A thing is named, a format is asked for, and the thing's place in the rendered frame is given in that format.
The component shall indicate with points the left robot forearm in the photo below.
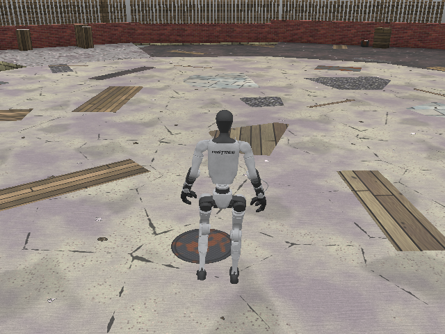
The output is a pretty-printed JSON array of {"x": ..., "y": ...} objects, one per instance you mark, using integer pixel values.
[{"x": 188, "y": 182}]

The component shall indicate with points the right robot forearm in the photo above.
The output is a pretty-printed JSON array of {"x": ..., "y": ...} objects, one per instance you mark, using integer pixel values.
[{"x": 258, "y": 186}]

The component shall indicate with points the right robot upper arm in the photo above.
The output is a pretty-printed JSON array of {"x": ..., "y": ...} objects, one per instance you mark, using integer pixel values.
[{"x": 249, "y": 159}]

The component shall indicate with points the left robot upper arm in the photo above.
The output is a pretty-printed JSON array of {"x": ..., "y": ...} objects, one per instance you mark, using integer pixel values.
[{"x": 197, "y": 158}]

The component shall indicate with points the robot right thigh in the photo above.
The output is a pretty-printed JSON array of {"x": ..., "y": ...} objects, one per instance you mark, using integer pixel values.
[{"x": 238, "y": 211}]

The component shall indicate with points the robot right hand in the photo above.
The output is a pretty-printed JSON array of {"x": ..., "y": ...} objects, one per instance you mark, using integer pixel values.
[{"x": 259, "y": 201}]

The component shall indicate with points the robot left hand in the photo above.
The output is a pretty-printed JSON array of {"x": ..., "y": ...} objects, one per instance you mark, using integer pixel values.
[{"x": 191, "y": 194}]

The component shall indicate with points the robot right foot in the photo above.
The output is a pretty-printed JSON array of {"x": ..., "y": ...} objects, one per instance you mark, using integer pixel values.
[{"x": 233, "y": 277}]

